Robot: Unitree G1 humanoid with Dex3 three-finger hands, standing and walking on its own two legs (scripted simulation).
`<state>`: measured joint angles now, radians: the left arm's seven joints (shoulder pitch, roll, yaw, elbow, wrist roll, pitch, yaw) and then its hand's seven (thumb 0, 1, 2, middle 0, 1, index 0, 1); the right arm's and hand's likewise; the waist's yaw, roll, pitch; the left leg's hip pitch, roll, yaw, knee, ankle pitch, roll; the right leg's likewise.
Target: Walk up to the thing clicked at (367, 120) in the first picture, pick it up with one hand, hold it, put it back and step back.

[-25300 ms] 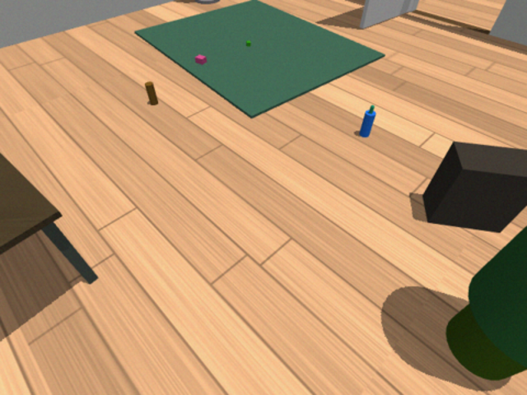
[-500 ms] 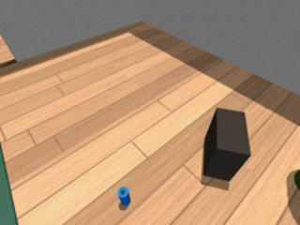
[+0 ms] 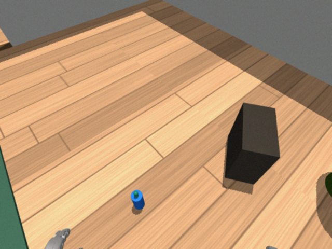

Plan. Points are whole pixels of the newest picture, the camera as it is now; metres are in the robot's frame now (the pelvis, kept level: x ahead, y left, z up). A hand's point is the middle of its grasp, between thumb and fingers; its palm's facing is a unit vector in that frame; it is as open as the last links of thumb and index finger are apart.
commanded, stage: go down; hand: left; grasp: from the side
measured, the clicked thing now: (137, 198) +0.45 +0.17 -0.67
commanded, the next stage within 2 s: none
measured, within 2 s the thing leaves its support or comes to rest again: neither
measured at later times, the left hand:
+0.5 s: hand out of the picture +0.16 +0.26 -0.18, palm faces +0.03 -0.95 -0.32, open 17.0 cm
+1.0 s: hand out of the picture +0.15 +0.27 -0.19, palm faces +0.05 -0.95 -0.31, open 17.5 cm
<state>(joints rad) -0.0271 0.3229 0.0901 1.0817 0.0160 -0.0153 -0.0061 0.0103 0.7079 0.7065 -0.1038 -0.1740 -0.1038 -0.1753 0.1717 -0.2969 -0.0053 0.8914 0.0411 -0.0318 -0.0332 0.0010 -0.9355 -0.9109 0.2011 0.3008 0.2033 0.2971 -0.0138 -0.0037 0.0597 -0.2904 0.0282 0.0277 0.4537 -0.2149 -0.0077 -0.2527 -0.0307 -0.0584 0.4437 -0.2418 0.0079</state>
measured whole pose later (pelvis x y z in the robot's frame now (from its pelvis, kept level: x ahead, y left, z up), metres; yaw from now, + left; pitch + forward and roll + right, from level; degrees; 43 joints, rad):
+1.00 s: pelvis +0.00 +0.01 -0.08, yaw +0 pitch +16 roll -3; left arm 0.33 0.34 0.22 0.30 0.00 0.30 -0.08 0.00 -0.57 0.10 -0.08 -0.08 -0.06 -0.09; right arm 0.23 -0.22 0.00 0.55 0.01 -0.16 -0.10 0.01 -0.85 -0.89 0.20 0.30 0.21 0.30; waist -0.05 0.01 -0.13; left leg -0.89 0.05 -0.02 1.12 -0.52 -0.01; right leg -0.82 -0.03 -0.08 1.07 -0.54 0.01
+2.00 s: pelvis -0.08 +0.01 -0.33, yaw -5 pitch +34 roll -6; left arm -0.60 0.78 0.69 1.10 -0.13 -0.40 -0.63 -0.01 -0.46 0.07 -0.05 -0.05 -0.04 -0.05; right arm 0.14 -0.33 0.07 0.68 -0.03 -0.16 -0.02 0.00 -0.91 -0.90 0.20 0.30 0.21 0.30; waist -0.12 -0.02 -0.14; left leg -1.99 0.07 -0.08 2.06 -0.67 0.01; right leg -1.91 -0.02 -0.08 2.01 -0.69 0.00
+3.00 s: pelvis -0.09 +0.02 -0.40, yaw -9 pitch +31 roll -10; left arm -0.77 1.01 0.74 1.13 -0.16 -0.39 -0.76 -0.01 -0.50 0.07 -0.07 -0.08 -0.06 -0.08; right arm 0.13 -0.36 0.18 0.65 -0.06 -0.14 -0.01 0.00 -0.91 -0.90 0.21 0.30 0.21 0.30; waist -0.18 -0.04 -0.05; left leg -2.19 0.06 -0.14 2.30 -0.67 0.02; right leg -2.06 -0.01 -0.12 2.21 -0.69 0.02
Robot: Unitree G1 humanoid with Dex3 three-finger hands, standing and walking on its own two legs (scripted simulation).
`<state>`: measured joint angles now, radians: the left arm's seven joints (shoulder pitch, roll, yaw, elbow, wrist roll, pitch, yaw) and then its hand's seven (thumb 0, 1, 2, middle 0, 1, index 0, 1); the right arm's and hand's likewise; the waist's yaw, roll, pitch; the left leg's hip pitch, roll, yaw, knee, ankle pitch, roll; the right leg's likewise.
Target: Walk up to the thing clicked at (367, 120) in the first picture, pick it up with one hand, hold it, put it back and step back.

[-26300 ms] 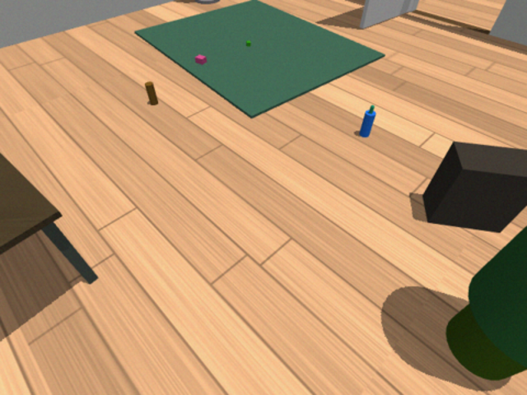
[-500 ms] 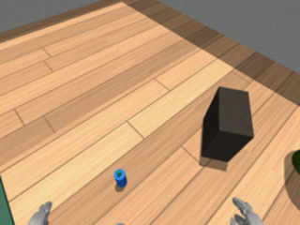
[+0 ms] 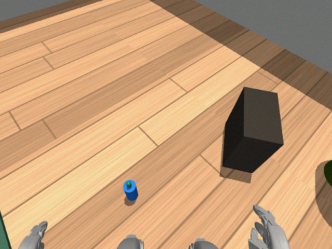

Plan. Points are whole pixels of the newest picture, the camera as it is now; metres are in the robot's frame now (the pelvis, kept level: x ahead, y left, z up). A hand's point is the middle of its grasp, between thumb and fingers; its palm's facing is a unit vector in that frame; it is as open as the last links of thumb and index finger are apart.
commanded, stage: go down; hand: left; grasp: from the side
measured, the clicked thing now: (130, 189) +0.45 +0.16 -0.59
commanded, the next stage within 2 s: approach in 1.84 s
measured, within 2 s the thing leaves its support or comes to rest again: neither
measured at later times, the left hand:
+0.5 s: hand (67, 204) +0.29 +0.30 -0.20, palm faces +0.05 -0.98 -0.18, open 17.3 cm
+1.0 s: hand (72, 191) +0.35 +0.33 -0.27, palm faces +0.01 -1.00 -0.09, open 17.2 cm
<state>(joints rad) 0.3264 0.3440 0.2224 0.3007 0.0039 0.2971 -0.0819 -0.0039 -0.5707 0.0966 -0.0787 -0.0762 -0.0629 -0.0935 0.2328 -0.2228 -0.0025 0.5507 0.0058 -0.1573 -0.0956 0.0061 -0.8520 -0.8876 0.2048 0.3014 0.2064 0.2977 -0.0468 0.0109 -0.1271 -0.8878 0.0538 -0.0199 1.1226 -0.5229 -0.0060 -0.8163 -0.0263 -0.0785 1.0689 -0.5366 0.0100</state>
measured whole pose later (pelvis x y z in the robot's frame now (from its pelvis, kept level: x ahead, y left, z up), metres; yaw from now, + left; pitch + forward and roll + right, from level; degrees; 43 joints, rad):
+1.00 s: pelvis -0.09 +0.00 -0.25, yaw -5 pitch +34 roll -6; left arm -0.60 0.78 0.69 1.10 -0.13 -0.40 -0.63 -0.01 -0.46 0.07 -0.05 -0.05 -0.04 -0.05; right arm 0.14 -0.33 0.07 0.68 -0.03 -0.16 -0.02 0.00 -0.91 -0.90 0.20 0.30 0.21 0.30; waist -0.12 -0.02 -0.14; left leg -1.99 0.07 -0.08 2.06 -0.67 0.01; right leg -1.91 -0.02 -0.08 2.01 -0.69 0.00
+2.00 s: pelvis -0.09 +0.01 -0.32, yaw -9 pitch +31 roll -10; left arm -0.77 1.01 0.74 1.13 -0.16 -0.39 -0.76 -0.01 -0.50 0.07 -0.07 -0.08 -0.06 -0.08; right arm 0.13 -0.36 0.18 0.65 -0.06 -0.14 -0.01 0.00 -0.91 -0.90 0.21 0.30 0.21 0.30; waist -0.18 -0.04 -0.05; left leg -2.19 0.06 -0.14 2.30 -0.67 0.02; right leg -2.06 -0.01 -0.12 2.21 -0.69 0.02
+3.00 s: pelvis -0.10 +0.02 -0.40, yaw -17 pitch +15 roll -17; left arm -0.78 0.98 0.49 1.52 -0.12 -0.97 -0.29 -0.01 -0.58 0.02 -0.06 -0.06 -0.06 -0.05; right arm -0.13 -0.38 0.52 0.55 -0.33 0.01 0.08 -0.01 -0.94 -0.91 0.21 0.30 0.21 0.30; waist -0.29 -0.26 0.28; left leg -2.25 0.07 -0.36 2.64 -0.72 0.01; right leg -2.06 0.06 -0.26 2.41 -0.66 0.06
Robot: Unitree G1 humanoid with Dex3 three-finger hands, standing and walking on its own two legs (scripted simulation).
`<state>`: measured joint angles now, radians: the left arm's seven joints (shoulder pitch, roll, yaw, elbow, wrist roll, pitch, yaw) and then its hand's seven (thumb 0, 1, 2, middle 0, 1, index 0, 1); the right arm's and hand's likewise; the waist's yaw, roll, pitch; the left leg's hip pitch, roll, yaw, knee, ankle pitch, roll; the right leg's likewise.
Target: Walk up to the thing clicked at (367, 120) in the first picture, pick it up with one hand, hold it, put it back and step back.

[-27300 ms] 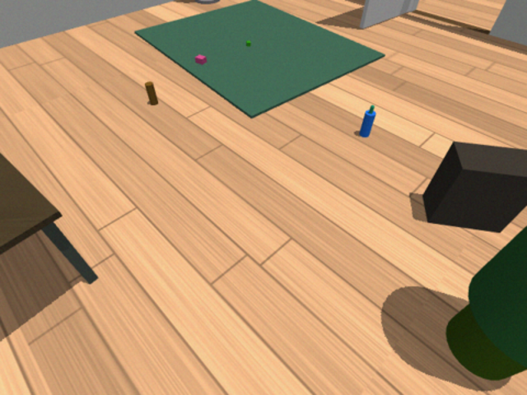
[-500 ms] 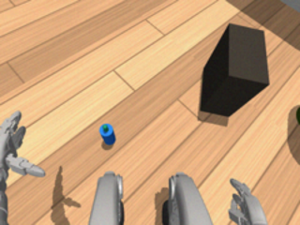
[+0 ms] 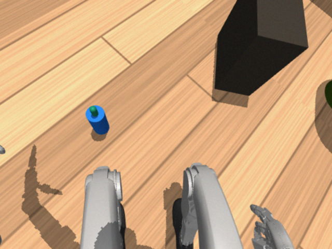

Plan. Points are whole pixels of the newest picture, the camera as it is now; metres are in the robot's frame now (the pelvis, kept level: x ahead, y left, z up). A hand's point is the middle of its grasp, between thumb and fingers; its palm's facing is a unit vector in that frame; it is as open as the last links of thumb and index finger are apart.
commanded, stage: go down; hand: left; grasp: from the side
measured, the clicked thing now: (97, 119) +0.52 +0.21 -0.34
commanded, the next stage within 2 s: approach in 0.84 s
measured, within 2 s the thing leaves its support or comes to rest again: neither
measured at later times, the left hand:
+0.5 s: hand out of the picture +0.44 +0.38 -0.04, palm faces +0.07 -0.99 -0.07, open 17.4 cm
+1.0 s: hand out of the picture +0.45 +0.39 -0.06, palm faces +0.03 -1.00 -0.07, open 17.2 cm
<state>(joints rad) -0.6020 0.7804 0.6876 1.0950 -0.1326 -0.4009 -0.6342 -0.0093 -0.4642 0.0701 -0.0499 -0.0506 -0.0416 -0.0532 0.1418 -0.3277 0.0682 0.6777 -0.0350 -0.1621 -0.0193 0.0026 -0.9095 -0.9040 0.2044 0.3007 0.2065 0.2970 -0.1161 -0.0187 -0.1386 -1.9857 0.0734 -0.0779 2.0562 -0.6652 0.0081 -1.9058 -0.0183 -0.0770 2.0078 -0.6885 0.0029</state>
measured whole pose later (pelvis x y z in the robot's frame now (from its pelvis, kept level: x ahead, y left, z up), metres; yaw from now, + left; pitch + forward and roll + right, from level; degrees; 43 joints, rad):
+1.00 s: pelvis -0.01 +0.01 -0.07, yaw -3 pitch +31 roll -10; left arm -0.77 1.01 0.74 1.13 -0.16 -0.39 -0.76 -0.01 -0.50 0.07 -0.07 -0.08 -0.06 -0.08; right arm 0.13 -0.36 0.18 0.65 -0.06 -0.14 -0.01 0.00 -0.91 -0.90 0.21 0.30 0.21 0.30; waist -0.18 -0.04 -0.05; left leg -2.19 0.06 -0.14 2.30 -0.67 0.02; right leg -2.06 -0.01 -0.12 2.21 -0.69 0.02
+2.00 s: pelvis -0.02 +0.02 -0.15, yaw -11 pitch +15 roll -17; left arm -0.78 0.98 0.49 1.52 -0.12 -0.97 -0.29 -0.01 -0.58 0.02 -0.06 -0.06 -0.06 -0.05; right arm -0.13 -0.38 0.52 0.55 -0.33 0.01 0.08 -0.01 -0.94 -0.91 0.21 0.30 0.21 0.30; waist -0.29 -0.26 0.28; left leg -2.25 0.07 -0.36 2.64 -0.72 0.01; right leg -2.06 0.06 -0.26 2.41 -0.66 0.06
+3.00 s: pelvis -0.02 +0.02 -0.14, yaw -13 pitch +15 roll -20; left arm -0.82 0.98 0.39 1.57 -0.09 -1.07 -0.12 0.00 -0.05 0.42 -0.42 -0.40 -0.42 -0.39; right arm -0.21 -0.36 0.58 0.57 -0.37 0.06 0.10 -0.01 -0.89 -0.90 0.21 0.30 0.21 0.30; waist -0.29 -0.29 0.29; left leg -2.23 0.05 -0.41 2.62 -0.73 0.00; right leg -2.02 0.07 -0.30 2.36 -0.66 0.06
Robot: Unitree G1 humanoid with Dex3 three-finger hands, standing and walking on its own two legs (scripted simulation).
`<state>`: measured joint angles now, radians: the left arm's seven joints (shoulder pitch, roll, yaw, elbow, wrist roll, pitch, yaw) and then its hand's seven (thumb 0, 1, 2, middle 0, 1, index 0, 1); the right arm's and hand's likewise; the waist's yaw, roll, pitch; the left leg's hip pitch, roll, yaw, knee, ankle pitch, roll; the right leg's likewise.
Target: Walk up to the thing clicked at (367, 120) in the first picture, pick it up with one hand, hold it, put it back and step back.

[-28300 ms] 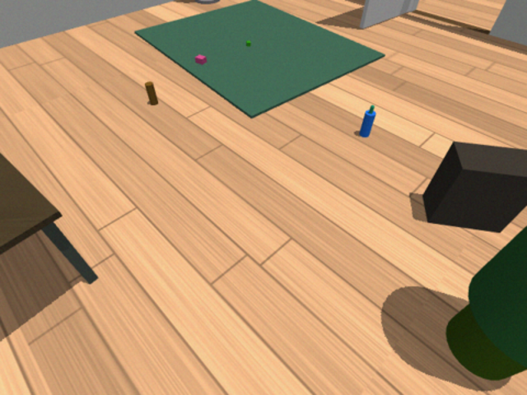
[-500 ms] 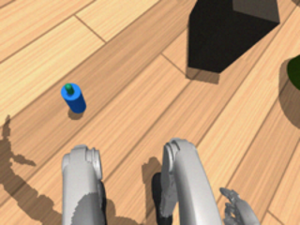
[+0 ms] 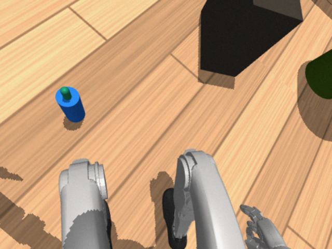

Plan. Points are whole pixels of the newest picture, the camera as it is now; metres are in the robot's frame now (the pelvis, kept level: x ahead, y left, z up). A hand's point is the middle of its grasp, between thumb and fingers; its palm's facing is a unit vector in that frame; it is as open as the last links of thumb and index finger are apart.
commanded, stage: approach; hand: left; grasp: from the side
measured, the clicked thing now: (70, 103) +0.51 +0.23 -0.27
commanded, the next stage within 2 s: close in in 0.44 s
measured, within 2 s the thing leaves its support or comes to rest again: neither
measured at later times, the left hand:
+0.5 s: hand (23, 102) +0.47 +0.32 -0.18, palm faces +0.10 -1.00 +0.02, open 17.5 cm
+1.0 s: hand (58, 112) +0.48 +0.26 -0.24, palm faces +0.08 -1.00 -0.01, open 17.6 cm
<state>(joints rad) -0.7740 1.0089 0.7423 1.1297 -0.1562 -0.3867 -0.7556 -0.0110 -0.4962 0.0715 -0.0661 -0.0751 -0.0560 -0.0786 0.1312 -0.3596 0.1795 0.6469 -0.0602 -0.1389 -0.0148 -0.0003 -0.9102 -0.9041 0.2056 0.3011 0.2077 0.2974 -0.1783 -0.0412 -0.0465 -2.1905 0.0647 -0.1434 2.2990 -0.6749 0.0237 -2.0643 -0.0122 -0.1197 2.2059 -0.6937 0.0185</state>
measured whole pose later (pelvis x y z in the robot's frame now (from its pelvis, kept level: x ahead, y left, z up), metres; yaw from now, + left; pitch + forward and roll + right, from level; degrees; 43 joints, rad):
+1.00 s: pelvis -0.01 +0.01 -0.08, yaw -8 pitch +15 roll -17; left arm -0.78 0.98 0.49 1.52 -0.12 -0.97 -0.29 -0.01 -0.58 0.02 -0.06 -0.06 -0.06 -0.05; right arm -0.13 -0.38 0.52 0.55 -0.33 0.01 0.08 -0.01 -0.94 -0.91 0.21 0.30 0.21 0.30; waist -0.29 -0.26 0.28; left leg -2.25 0.07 -0.36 2.64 -0.72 0.01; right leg -2.06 0.06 -0.26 2.41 -0.66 0.06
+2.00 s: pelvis -0.01 +0.01 -0.07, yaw -9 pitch +15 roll -20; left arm -0.82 0.98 0.39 1.57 -0.09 -1.07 -0.12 0.00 -0.05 0.42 -0.42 -0.40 -0.42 -0.39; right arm -0.21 -0.36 0.58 0.57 -0.37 0.06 0.10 -0.01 -0.89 -0.90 0.21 0.30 0.21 0.30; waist -0.29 -0.29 0.29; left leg -2.23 0.05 -0.41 2.62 -0.73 0.00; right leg -2.02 0.07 -0.30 2.36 -0.66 0.06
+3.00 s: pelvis -0.01 +0.01 -0.06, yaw -7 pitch +20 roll -17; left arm -0.80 0.85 0.42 1.19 -0.06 -0.78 -0.13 -0.07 -0.58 0.92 -0.86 -1.20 -0.93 -1.25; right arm -0.08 -0.32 0.44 0.54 -0.28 0.11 0.09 -0.01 -0.92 -0.90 0.20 0.30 0.21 0.30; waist -0.27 -0.20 0.21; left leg -2.24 0.06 -0.33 2.55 -0.70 0.00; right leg -2.06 0.05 -0.25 2.34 -0.66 0.04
